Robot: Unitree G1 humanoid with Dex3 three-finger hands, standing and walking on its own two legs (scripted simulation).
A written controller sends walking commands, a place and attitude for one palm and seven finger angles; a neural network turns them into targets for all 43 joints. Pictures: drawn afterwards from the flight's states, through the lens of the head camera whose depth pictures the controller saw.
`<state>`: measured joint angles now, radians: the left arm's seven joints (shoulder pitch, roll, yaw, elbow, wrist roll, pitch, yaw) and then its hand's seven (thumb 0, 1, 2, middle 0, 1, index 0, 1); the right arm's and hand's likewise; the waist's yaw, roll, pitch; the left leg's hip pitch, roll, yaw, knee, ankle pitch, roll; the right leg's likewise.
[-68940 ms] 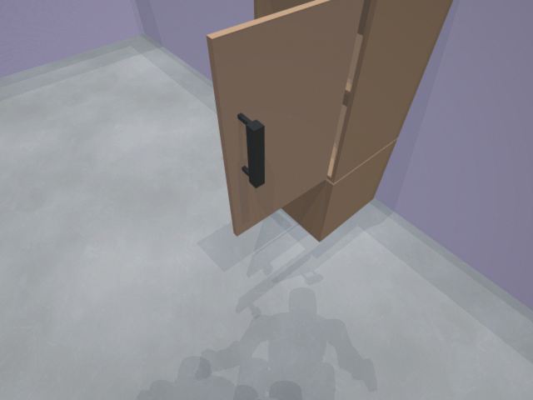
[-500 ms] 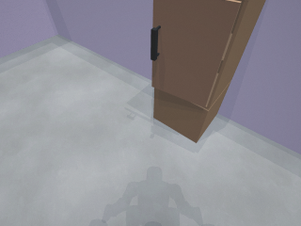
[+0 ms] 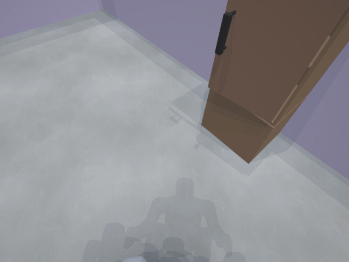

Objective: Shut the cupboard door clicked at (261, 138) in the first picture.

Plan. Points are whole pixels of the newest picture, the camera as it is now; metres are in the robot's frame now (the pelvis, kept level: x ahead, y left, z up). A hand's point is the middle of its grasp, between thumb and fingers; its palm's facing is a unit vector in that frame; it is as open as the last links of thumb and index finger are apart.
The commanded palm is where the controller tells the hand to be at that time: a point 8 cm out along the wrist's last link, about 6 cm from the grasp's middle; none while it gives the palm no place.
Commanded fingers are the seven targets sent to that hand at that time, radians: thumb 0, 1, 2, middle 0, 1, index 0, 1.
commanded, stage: walk to a spot facing it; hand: left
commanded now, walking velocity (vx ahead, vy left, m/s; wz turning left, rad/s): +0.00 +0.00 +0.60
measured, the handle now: (226, 33) +0.97 -0.20 +0.02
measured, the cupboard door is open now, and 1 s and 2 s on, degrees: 7 7 7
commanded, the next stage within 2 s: turn to face it in 0.98 s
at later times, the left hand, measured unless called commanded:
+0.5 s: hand out of the picture +0.05 +0.18 -0.12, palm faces +0.33 -0.90 -0.29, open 7.3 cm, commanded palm none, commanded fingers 0.00 0.90 0.90 -0.20 -0.30 -0.20 -0.30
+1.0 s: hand out of the picture +0.09 +0.25 -0.16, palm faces +0.64 -0.73 -0.24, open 7.4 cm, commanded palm none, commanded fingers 0.00 0.90 0.90 -0.20 -0.30 -0.20 -0.30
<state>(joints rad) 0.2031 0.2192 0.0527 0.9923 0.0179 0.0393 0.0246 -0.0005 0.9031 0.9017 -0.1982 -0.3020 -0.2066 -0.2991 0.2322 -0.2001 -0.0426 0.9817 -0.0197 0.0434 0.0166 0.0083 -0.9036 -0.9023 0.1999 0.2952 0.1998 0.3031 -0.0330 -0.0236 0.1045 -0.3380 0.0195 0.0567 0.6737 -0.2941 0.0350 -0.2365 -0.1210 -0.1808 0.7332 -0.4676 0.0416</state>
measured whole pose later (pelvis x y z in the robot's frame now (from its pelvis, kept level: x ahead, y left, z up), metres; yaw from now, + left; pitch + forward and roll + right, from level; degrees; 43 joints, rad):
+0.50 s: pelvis +0.06 -0.04 +0.02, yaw +20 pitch +1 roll +2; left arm 0.26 0.19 0.05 0.93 0.02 -0.04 0.01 0.00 0.91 0.90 -0.20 -0.30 -0.20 -0.30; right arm 0.26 -0.26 -0.09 0.96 -0.04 0.04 0.03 0.01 -0.91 -0.90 0.20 0.29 0.20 0.30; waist -0.04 0.04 0.04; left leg -0.58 -0.01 -0.02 1.14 -0.32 -0.01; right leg -0.15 -0.05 -0.12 0.44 -0.31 -0.02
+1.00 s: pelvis +0.19 +0.07 +0.01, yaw +38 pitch +1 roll +0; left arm 0.27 0.22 0.08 0.93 0.03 0.00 -0.01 0.01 0.91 0.90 -0.19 -0.30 -0.20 -0.30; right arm 0.16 -0.22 -0.03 0.89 -0.03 -0.03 0.01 0.01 -0.90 -0.90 0.20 0.29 0.20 0.30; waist 0.02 -0.02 0.11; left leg -0.32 -0.08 0.05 0.55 -0.25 0.09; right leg -0.55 -0.16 -0.01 1.14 -0.33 0.06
